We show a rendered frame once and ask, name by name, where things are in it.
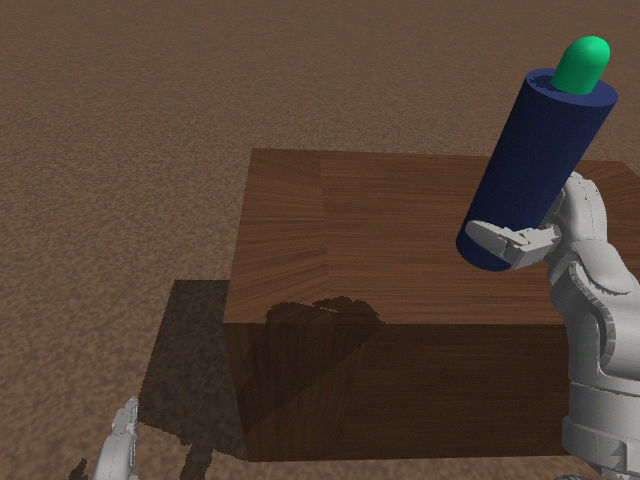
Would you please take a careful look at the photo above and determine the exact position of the right robot hand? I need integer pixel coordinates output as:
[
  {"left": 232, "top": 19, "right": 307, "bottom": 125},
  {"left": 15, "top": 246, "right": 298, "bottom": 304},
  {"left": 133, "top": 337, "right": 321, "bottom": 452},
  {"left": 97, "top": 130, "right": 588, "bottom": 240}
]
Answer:
[{"left": 465, "top": 162, "right": 608, "bottom": 270}]

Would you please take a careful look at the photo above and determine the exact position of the bottle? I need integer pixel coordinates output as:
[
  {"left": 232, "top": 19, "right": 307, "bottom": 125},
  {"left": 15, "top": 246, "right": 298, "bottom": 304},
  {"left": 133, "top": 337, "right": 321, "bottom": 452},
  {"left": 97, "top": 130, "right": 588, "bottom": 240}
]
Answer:
[{"left": 456, "top": 36, "right": 618, "bottom": 272}]

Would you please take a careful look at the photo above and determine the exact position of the left robot hand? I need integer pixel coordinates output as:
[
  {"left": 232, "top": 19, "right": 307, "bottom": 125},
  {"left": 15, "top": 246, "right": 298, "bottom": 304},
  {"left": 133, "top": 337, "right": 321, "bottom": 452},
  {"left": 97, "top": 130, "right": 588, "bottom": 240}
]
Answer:
[{"left": 92, "top": 396, "right": 139, "bottom": 480}]

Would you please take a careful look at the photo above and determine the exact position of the right robot arm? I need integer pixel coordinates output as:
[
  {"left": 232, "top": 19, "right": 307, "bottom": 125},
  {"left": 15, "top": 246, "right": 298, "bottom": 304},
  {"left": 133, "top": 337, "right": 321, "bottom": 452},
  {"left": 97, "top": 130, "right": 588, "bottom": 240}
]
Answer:
[{"left": 547, "top": 240, "right": 640, "bottom": 480}]

